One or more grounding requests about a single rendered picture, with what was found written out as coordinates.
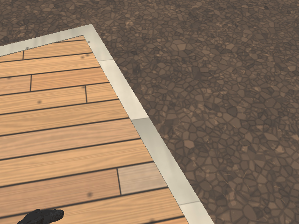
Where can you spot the robot left hand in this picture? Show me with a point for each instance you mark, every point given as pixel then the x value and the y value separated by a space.
pixel 42 217

